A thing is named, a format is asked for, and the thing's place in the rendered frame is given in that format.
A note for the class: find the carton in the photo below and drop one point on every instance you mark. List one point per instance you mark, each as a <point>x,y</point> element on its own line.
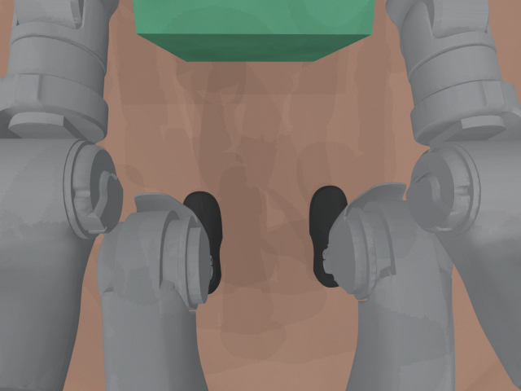
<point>253,30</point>

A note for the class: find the robot right upper arm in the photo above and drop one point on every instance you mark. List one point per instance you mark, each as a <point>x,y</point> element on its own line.
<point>469,194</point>

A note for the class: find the robot right forearm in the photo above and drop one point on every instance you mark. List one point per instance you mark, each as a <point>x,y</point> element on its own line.
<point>451,64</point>

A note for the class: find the robot left upper arm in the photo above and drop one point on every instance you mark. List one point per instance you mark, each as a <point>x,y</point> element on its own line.
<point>56,196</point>

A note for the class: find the left robot shin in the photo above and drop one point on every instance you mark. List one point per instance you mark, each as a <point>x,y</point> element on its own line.
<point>151,201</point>

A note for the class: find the robot left forearm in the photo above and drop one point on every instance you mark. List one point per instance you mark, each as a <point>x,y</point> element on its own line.
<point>56,69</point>

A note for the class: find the right robot foot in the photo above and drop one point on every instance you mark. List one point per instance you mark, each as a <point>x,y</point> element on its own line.
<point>326,205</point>

